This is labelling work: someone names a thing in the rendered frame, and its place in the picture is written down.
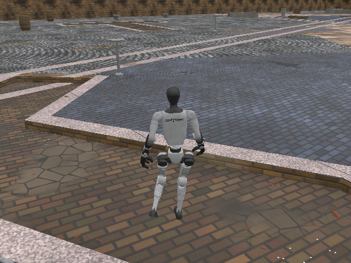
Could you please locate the left robot forearm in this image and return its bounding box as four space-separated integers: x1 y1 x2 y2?
141 134 153 158

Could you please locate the right robot forearm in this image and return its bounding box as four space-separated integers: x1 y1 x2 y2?
196 132 204 149

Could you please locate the left robot thigh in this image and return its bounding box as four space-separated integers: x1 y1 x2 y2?
157 152 168 185

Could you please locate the left robot hand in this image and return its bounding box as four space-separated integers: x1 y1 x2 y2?
140 156 153 169

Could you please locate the left robot upper arm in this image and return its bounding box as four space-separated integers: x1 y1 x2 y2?
148 111 163 142

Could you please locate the robot torso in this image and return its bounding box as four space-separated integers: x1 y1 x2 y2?
162 109 187 164

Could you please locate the right robot hand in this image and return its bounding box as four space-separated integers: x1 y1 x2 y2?
192 146 205 156

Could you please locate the right robot upper arm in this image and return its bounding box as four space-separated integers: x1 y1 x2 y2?
185 110 201 140

